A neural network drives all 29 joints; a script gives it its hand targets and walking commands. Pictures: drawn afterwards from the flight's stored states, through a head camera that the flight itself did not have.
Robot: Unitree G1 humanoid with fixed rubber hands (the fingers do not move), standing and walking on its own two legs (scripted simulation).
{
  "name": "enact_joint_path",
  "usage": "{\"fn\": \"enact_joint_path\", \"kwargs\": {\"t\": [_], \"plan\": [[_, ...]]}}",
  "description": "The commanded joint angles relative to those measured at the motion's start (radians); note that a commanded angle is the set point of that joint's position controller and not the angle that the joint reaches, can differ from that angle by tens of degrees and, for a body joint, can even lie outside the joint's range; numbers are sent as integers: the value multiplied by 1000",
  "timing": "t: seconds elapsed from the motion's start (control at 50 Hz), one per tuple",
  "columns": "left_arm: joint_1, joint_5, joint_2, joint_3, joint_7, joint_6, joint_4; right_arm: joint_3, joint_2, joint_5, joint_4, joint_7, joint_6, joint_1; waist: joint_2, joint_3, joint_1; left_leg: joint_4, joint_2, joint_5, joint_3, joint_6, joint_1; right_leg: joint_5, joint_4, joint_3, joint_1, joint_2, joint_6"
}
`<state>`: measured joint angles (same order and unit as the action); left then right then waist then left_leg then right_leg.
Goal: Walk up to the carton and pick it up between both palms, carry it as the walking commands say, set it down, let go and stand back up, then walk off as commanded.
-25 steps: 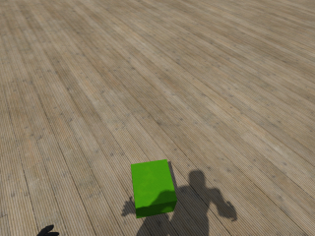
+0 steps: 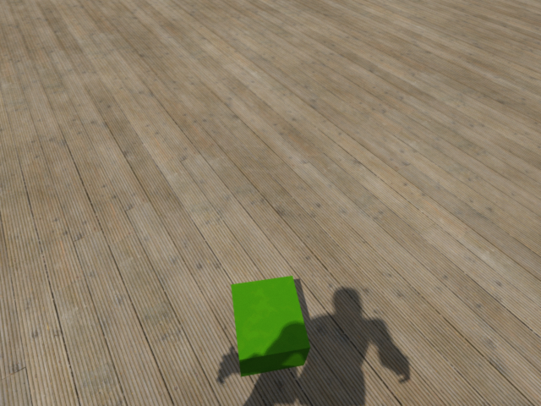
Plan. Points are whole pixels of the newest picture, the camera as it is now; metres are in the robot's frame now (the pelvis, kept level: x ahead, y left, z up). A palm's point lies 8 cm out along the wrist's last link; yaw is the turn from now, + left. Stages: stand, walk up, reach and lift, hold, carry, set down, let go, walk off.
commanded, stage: walk up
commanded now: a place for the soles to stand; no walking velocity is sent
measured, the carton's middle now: (267, 324) +0.51 +0.01 -0.68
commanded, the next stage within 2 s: none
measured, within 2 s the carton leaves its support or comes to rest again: neither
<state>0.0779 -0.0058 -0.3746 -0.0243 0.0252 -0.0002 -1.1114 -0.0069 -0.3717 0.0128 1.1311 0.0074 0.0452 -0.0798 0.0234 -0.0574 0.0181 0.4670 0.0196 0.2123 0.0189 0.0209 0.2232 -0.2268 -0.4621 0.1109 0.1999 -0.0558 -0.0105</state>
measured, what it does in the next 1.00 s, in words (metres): steps on the spot: right foot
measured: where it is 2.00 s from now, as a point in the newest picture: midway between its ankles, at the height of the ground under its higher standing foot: outside the picture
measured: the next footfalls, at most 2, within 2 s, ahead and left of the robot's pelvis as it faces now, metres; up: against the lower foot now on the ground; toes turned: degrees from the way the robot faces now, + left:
right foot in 0.90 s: +0.13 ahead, -0.20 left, +0.00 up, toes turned +13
left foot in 1.22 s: +0.16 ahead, +0.01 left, +0.00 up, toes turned +10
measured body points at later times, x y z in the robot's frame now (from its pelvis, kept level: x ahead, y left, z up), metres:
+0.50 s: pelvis +0.01 -0.01 +0.00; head +0.03 -0.01 +0.45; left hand +0.13 +0.29 -0.12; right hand +0.11 -0.33 -0.12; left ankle +0.03 +0.13 -0.74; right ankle +0.01 -0.12 -0.74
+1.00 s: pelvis +0.04 -0.08 -0.03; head +0.06 -0.07 +0.42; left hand +0.15 +0.26 -0.13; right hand +0.05 -0.45 -0.12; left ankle +0.02 +0.10 -0.71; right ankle +0.07 -0.18 -0.74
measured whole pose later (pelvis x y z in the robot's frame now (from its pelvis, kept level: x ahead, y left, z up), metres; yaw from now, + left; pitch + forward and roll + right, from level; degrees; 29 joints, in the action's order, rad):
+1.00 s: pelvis +0.04 -0.08 -0.03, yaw +1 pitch -4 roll +1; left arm 0.15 -0.05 -0.45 -0.12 0.08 -0.03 -0.87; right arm 0.08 -0.48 0.03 1.00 0.06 0.04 -0.32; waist 0.04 -0.11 -0.02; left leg 0.94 0.04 0.50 0.09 -0.01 0.35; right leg -0.40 -0.75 0.05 0.33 -0.02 0.02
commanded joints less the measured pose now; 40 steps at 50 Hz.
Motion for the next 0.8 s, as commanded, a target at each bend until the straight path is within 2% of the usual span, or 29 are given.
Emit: {"fn": "enact_joint_path", "kwargs": {"t": [0.0, 0.06, 0.08, 0.12, 0.16, 0.18, 0.2, 0.24, 0.26, 0.32, 0.36, 0.38, 0.42, 0.44, 0.46, 0.48, 0.5, 0.52, 0.56, 0.6, 0.62, 0.64, 0.66, 0.68, 0.7, 0.72, 0.74, 0.76, 0.78], "plan": [[-49, -2, -205, -37, -14, 18, 46, 43, -225, -6, -49, 11, 8, 46, -4, 96, 0, -78, 99, -208, 79, -42, -6, 82, 115, -123, -67, -93, 42], [-83, 1, -201, -42, -14, 11, 64, 45, -231, -7, -46, 9, 9, 25, -10, 128, -16, -92, 110, -224, 76, -45, -30, 78, 114, -111, -84, -92, 45], [-75, 1, -194, -42, -12, 16, 67, 48, -226, 3, -57, 9, 11, 25, -69, 147, -26, -83, 110, -245, 61, -40, -51, 90, 104, -115, -84, -96, 43], [-68, 1, -200, -48, -16, 16, 59, 40, -210, -7, -66, 9, 6, 60, 12, 138, -6, -87, 112, -271, 72, -40, -40, 181, 96, -108, -109, -89, 41], [-82, 0, -205, -50, -17, 12, 68, 46, -216, 3, -56, 13, 7, 34, -16, 157, -8, -91, 114, -317, 51, -47, -47, 179, 87, -112, -142, -101, 40], [-92, 1, -188, -50, -16, 10, 69, 45, -210, 0, -52, 17, 7, 37, -66, 145, -10, -109, 110, -295, 53, -38, -36, 169, 84, -112, -149, -98, 44], [-66, -1, -190, -42, -17, 8, 62, 49, -203, -4, -62, 16, 4, 58, -26, 129, 0, -98, 109, -285, 58, -40, -41, 158, 93, -110, -108, -95, 41], [-76, 0, -194, -50, -19, 6, 60, 41, -214, -4, -59, 15, 4, 53, -8, 129, -10, -78, 105, -274, 64, -44, -45, 134, 118, -111, -115, -87, 40], [-97, -5, -205, -51, -17, 7, 73, 47, -207, 1, -64, 15, 1, 46, 31, 110, -17, -89, 111, -269, 46, -40, -49, 129, 121, -107, -95, -96, 43], [-93, -6, -207, -52, -19, 6, 70, 49, -219, 3, -56, 10, 2, 35, -40, 102, -15, -109, 111, -276, 40, -39, -24, 166, 94, -106, -140, -95, 44], [-78, 6, -199, -54, -16, 3, 73, 46, -210, 2, -56, 16, 1, 48, -29, 102, -1, -106, 106, -285, 47, -33, -24, 149, 113, -113, -146, -92, 46], [-95, 5, -181, -48, -15, 4, 82, 46, -213, 7, -50, 14, 1, 37, -67, 131, -18, -105, 108, -282, 31, -37, -38, 138, 117, -111, -150, -98, 43], [-90, -1, -189, -48, -14, 2, 79, 45, -222, 0, -58, 13, 1, 46, -14, 109, -8, -99, 101, -227, 40, -29, -33, 86, 126, -98, -125, -82, 43], [-87, -4, -196, -54, -13, -1, 79, 43, -207, 2, -60, 12, -1, 43, 51, 90, -7, -108, 111, -211, 39, -27, -33, 92, 135, -106, -97, -88, 41], [-90, -8, -193, -61, -12, -1, 83, 41, -206, 3, -66, 10, -2, 48, 6, 78, -16, -115, 113, -220, 36, -31, -60, 72, 130, -98, -86, -82, 41], [-83, -4, -192, -54, -14, -3, 74, 44, -216, 2, -65, 10, -1, 34, 36, 114, -2, -109, 107, -222, 43, -33, -76, 58, 138, -104, -99, -81, 39], [-82, -7, -185, -53, -16, -2, 77, 51, -212, 11, -63, 9, -2, 29, -23, 98, -10, -111, 107, -224, 12, -27, -61, 46, 130, -104, -99, -89, 49], [-101, -9, -202, -65, -14, -2, 84, 48, -211, 9, -67, 11, -7, 17, 20, 74, -19, -102, 92, -210, 27, -31, -24, 42, 139, -115, -93, -91, 48], [-105, -9, -207, -63, -11, 0, 98, 46, -217, 5, -65, 7, -7, 15, 33, 73, -17, -102, 95, -156, 13, -28, -42, 13, 162, -115, -88, -99, 49], [-92, -8, -203, -63, -15, -2, 87, 48, -198, 6, -63, 9, -7, 36, 4, 59, -18, -108, 97, -189, 15, -26, -45, 29, 158, -130, -65, -96, 49], [-90, -15, -189, -62, -13, -2, 104, 50, -203, 11, -61, 12, -5, 8, 12, 93, -20, -104, 102, -197, 12, -32, -61, 24, 161, -108, -96, -94, 46], [-85, -59, -266, -121, 21, -20, 200, 101, -324, 2, -61, 34, 8, -190, 64, 97, -44, -71, 109, 78, 46, -91, -61, -289, -1, -54, -43, -24, 82], [-109, -57, -262, -123, 34, -31, 214, 123, -349, 13, -41, 41, 15, -263, 12, 80, -79, -123, 167, 279, 134, -129, -108, -418, -66, -89, 57, -29, 87], [-120, -56, -233, -117, 51, -41, 242, 139, -387, 29, -43, 46, 15, -296, -103, 4, -97, -184, 216, 435, 255, -158, -140, -428, -177, -95, 217, 3, 77], [-149, -45, -200, -115, 64, -47, 268, 153, -391, 37, -64, 49, 21, -294, -182, -69, -95, -253, 293, 470, 442, -210, -162, -366, -348, -134, 353, 32, 55], [-130, -49, -210, -119, 68, -48, 279, 160, -402, 39, -96, 58, 34, -248, -145, -91, -84, -259, 349, 452, 502, -257, -142, -322, -425, -219, 418, -5, 39], [-112, -46, -212, -122, 73, -43, 292, 158, -382, 35, -124, 66, 45, -224, -125, -104, -62, -220, 362, 358, 509, -273, -155, -294, -434, -262, 434, -41, 39], [-89, -44, -224, -134, 78, -38, 311, 157, -381, 26, -151, 69, 50, -201, -126, -80, -40, -194, 361, 261, 458, -267, -112, -320, -407, -280, 379, -67, 49], [-73, -49, -227, -127, 79, -34, 315, 147, -377, 20, -174, 68, 52, -158, -148, -63, -28, -172, 352, 226, 397, -272, -87, -301, -368, -247, 379, -73, 49]]}}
